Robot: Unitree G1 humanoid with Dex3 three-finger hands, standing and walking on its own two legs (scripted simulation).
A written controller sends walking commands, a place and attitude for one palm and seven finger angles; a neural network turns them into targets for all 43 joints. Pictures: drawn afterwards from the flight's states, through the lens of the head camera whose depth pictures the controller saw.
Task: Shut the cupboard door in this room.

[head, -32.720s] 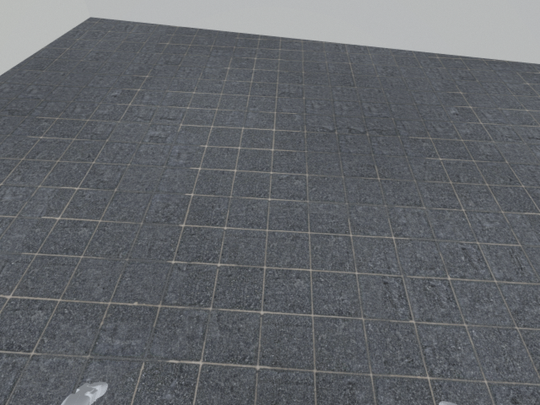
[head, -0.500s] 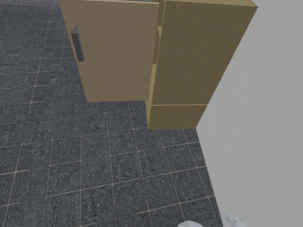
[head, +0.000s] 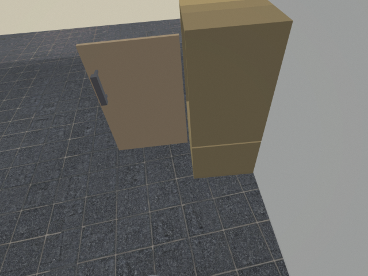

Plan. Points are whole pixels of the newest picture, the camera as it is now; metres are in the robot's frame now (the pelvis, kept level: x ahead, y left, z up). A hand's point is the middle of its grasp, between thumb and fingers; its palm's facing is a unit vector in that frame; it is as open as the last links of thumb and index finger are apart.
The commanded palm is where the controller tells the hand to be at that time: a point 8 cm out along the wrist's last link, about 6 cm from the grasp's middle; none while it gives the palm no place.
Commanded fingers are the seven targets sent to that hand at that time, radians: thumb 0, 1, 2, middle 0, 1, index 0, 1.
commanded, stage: take the last steps up to it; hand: left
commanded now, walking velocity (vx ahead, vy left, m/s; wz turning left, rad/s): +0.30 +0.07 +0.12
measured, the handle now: (100, 87) +0.82 +0.40 -0.01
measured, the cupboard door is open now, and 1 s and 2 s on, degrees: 92 92 92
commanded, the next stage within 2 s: come to a stop and stand still in 0.80 s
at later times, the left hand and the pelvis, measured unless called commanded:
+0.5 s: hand out of the picture -0.01 +0.19 -0.18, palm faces +0.22 -0.96 -0.15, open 7.4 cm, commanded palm none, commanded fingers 0.00 0.90 0.90 -0.20 -0.30 -0.20 -0.30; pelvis +0.15 +0.07 -0.02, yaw +3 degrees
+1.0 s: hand (130, 191) +0.42 +0.22 -0.17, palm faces -0.01 -0.97 -0.24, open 7.4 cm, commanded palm none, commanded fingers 0.00 0.90 0.90 -0.20 -0.30 -0.20 -0.30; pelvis +0.31 +0.03 -0.02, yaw +1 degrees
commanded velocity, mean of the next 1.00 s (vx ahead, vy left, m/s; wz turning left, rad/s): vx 0.17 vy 0.03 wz -0.01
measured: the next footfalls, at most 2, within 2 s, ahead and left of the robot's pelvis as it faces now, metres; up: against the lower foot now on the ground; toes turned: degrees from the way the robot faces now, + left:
left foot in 0.42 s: +0.21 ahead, +0.17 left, +0.00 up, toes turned +11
right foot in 0.92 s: +0.43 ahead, -0.05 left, +0.00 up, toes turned -6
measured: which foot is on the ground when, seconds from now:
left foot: up 0.00-0.40, down 0.42-0.92, up 0.94-1.00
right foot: down 0.00-0.42, up 0.44-0.90, down 0.92-1.00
